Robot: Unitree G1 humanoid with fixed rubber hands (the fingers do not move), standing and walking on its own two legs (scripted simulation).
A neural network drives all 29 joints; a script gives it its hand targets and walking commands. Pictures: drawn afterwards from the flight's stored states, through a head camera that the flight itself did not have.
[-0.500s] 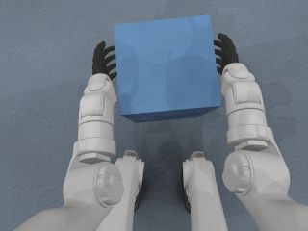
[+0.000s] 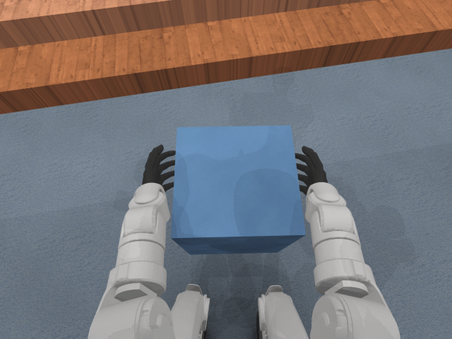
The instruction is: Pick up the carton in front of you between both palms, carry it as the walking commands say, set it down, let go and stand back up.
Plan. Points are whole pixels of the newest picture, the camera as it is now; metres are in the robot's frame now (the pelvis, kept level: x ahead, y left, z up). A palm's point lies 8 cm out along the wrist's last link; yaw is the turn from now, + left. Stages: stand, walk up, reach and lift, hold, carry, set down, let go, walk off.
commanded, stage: reach and lift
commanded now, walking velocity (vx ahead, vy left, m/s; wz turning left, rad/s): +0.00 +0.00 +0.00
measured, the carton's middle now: (233, 198) +0.40 +0.01 -0.10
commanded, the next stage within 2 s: hold in 1.58 s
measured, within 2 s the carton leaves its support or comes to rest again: neither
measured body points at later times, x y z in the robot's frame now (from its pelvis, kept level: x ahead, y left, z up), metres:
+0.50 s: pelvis +0.05 +0.01 +0.11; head +0.05 +0.01 +0.56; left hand +0.37 +0.16 +0.12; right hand +0.36 -0.14 +0.11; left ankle +0.06 +0.13 -0.62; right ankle +0.07 -0.12 -0.62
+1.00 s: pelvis +0.03 +0.00 +0.12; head +0.01 +0.00 +0.57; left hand +0.36 +0.15 +0.15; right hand +0.35 -0.15 +0.14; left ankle +0.06 +0.13 -0.62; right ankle +0.07 -0.12 -0.62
